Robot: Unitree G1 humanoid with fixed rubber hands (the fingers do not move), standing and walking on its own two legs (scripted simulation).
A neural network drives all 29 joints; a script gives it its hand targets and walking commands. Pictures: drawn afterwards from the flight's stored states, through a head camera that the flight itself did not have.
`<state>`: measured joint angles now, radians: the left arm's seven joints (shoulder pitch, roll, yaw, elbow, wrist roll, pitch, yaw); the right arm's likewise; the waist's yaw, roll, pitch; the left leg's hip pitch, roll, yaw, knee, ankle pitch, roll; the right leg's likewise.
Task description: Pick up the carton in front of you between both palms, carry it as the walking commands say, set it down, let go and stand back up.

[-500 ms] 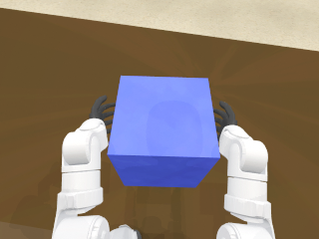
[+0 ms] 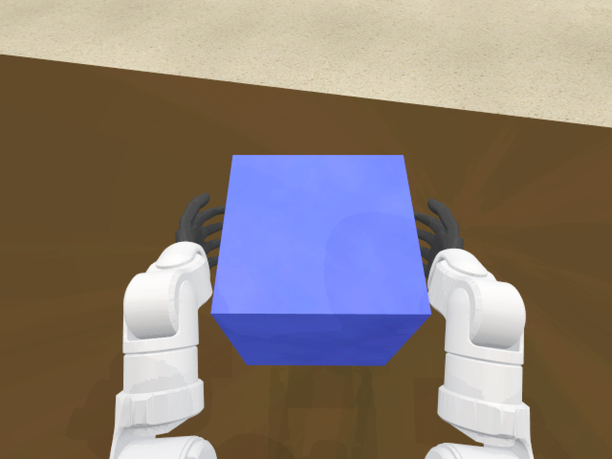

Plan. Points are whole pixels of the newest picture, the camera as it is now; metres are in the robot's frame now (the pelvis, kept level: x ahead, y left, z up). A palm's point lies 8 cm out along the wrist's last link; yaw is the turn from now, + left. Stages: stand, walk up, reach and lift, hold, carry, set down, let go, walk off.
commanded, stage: carry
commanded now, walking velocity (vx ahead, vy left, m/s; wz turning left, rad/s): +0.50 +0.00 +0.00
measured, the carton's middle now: (316, 271) +0.35 +0.00 +0.04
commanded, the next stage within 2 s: none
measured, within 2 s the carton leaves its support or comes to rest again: neither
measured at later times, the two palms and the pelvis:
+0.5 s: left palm (252, 129) +0.68 +0.14 +0.03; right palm (407, 142) +0.65 -0.16 +0.03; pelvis +0.34 +0.02 -0.05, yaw -2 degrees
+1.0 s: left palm (276, 73) +0.98 +0.12 -0.02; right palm (392, 72) +0.99 -0.18 -0.02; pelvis +0.67 -0.04 -0.10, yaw -1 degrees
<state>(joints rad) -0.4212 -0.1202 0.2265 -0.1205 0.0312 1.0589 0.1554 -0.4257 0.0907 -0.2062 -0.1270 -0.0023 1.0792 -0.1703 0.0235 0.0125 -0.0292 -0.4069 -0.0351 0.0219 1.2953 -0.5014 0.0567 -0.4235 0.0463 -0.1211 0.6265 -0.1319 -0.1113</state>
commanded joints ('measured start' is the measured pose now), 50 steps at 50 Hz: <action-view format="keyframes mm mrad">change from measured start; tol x32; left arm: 1 -614 -755 -643 -106 -252 -5 -49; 50 -687 -824 -700 -79 -292 -81 -53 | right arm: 1 -596 782 585 -79 150 -16 24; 50 -556 785 541 -3 108 -91 22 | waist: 1 28 -26 -380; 50 12 -43 -388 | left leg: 1 -348 69 -49 -42 77 -8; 13 -90 -35 123 -860 755 35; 17 339 42 93 -935 829 44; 19 859 462 -495 -691 1198 287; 21 697 379 -568 -837 578 309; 33 548 157 -127 -771 1068 123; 40 390 106 -10 -434 889 65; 44 -401 -36 -65 270 -106 -17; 50 -269 71 -48 -151 81 -14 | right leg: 1 524 -352 478 -185 450 -149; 16 465 -119 113 204 609 30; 20 -356 23 176 932 -480 84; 36 -183 7 3 -109 308 57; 41 344 -56 27 -247 466 25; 43 857 -453 590 -19 847 -205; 45 727 -393 690 -169 148 -240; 50 355 -307 460 -230 245 -128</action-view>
